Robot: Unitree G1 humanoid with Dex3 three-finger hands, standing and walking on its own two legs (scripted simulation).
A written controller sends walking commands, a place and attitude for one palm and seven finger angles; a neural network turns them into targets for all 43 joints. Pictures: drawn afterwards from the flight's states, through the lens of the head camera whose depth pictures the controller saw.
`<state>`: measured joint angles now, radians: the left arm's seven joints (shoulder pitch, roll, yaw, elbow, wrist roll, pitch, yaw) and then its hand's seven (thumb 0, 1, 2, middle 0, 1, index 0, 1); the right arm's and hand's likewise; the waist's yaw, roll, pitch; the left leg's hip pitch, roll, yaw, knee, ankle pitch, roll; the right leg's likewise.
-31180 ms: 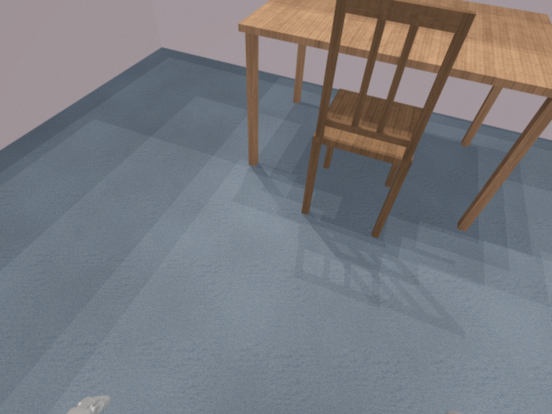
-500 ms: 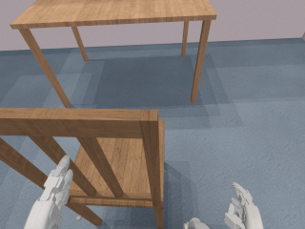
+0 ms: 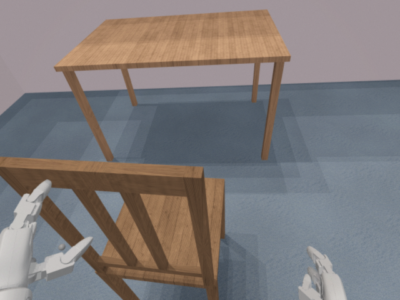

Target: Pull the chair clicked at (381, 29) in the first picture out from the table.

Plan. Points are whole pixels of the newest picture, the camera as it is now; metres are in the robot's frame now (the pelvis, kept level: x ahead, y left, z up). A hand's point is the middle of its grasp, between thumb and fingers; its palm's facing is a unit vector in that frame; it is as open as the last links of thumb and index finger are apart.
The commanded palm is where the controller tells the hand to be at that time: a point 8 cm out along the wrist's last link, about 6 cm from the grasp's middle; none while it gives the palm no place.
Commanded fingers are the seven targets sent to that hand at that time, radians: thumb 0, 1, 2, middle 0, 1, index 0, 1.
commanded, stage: draw the hand back to the body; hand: left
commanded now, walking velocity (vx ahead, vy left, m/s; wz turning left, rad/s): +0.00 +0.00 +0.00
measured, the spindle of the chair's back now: (112, 232) +0.27 +0.25 -0.03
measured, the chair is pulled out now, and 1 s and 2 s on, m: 0.71 0.70 0.70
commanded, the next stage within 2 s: step back with the hand held close in 0.58 s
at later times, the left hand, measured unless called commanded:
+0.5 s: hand (27, 214) +0.18 +0.28 +0.18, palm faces +0.52 -0.74 -0.42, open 7.4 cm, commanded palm +0.14 +0.31 +0.19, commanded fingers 0.00 0.90 0.90 -0.20 -0.30 -0.20 -0.30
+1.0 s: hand (23, 210) +0.19 +0.29 +0.18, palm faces +0.47 -0.73 -0.49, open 7.4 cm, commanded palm +0.13 +0.33 +0.19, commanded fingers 0.00 0.90 0.90 -0.20 -0.30 -0.20 -0.30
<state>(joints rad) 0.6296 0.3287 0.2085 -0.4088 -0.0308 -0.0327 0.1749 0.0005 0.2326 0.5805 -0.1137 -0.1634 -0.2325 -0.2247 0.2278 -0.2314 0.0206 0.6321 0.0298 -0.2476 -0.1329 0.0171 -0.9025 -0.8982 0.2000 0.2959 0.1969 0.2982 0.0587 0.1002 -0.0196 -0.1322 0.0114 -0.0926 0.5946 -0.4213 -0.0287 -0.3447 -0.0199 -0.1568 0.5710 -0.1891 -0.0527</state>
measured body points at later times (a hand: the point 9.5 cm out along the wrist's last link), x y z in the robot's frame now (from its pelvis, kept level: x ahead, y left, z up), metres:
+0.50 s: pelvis +0.00 +0.01 +0.01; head -0.02 -0.02 +0.46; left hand +0.15 +0.31 +0.20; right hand +0.19 -0.20 -0.08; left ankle -0.06 +0.15 -0.73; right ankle +0.08 -0.09 -0.73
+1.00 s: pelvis -0.01 +0.03 +0.01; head +0.01 +0.01 +0.46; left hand +0.16 +0.33 +0.20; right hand +0.16 -0.19 -0.09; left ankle -0.06 +0.15 -0.73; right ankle +0.08 -0.09 -0.73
